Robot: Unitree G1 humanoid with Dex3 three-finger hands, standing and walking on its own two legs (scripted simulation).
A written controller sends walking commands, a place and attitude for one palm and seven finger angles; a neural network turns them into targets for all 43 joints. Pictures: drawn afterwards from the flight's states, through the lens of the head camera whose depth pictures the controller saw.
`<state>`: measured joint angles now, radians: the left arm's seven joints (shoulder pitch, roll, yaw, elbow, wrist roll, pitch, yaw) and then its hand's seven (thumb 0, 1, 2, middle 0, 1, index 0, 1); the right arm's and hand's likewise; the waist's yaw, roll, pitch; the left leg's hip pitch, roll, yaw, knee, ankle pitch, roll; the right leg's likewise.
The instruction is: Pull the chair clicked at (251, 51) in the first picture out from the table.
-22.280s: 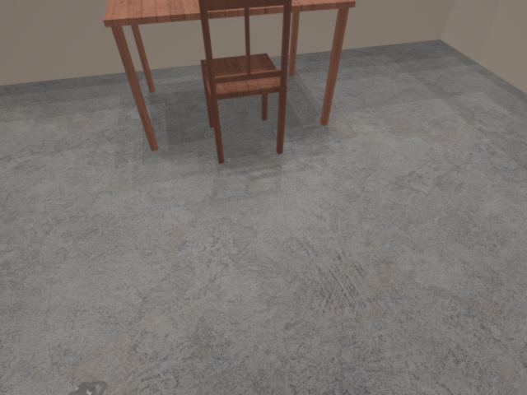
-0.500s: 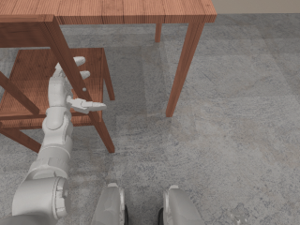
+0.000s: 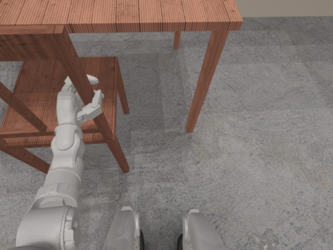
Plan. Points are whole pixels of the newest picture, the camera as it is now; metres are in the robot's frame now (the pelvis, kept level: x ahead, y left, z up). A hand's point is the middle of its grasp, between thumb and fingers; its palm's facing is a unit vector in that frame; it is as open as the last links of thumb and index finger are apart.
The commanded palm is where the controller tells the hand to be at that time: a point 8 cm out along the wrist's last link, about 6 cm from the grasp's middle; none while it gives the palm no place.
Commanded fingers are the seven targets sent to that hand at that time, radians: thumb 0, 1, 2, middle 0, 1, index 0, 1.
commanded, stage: hook a spindle and tug to test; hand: left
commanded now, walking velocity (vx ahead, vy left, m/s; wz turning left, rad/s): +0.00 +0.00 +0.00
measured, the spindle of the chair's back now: (14, 102) +0.46 +0.37 +0.02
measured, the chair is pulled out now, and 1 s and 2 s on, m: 0.00 0.03 0.12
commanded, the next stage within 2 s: step backward, pulling the chair out in 0.52 s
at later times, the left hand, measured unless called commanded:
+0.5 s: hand (94, 113) +0.42 +0.16 +0.04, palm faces +0.07 -1.00 -0.02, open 5.9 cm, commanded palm +0.38 +0.21 +0.03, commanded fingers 0.00 0.90 0.90 -0.50 -1.45 -0.50 -1.45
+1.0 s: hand (93, 115) +0.41 +0.16 +0.05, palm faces +0.10 -0.99 -0.09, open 5.6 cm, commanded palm +0.37 +0.20 +0.05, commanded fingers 0.00 0.90 0.90 -0.50 -1.45 -0.50 -1.45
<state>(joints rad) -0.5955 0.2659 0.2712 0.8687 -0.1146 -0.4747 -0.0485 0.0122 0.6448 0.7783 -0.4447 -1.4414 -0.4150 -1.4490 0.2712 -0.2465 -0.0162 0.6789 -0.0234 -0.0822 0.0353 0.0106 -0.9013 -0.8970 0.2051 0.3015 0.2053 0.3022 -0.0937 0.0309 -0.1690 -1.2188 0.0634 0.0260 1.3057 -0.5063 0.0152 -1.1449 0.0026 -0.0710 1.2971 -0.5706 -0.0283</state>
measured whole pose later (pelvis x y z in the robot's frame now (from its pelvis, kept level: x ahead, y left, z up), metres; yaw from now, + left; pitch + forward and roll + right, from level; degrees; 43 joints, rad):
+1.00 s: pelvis +0.01 +0.01 +0.10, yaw -1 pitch +12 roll -3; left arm -0.50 0.24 0.13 0.97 -0.10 -0.21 0.09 0.06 0.67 0.72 -0.26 -1.02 -0.48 -1.45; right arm 0.27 -0.25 0.01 0.63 0.04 0.11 -0.09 0.01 -0.90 -0.90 0.21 0.30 0.21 0.30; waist -0.10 0.00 -0.01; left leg -0.65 0.06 0.06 0.73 -0.29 0.03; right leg -0.57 0.03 -0.04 0.66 -0.30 0.00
